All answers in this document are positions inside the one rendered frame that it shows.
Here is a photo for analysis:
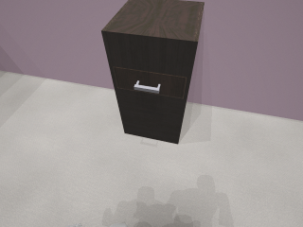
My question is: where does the drawer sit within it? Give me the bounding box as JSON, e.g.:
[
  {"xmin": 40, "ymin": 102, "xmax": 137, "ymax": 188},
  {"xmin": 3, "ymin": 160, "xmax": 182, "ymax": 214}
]
[{"xmin": 114, "ymin": 66, "xmax": 187, "ymax": 98}]

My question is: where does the handle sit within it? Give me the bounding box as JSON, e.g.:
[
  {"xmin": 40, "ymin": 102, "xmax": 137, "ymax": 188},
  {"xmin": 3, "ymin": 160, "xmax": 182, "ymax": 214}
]
[{"xmin": 134, "ymin": 80, "xmax": 161, "ymax": 94}]

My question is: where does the cabinet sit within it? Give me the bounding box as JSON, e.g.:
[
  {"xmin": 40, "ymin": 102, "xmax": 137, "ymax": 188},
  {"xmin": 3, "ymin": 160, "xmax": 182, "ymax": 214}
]
[{"xmin": 101, "ymin": 0, "xmax": 205, "ymax": 145}]

